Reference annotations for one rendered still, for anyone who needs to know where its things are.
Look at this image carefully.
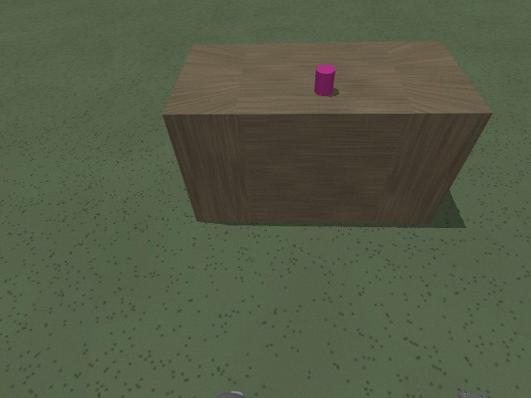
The can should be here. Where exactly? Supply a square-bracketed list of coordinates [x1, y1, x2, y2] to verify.
[314, 65, 335, 96]

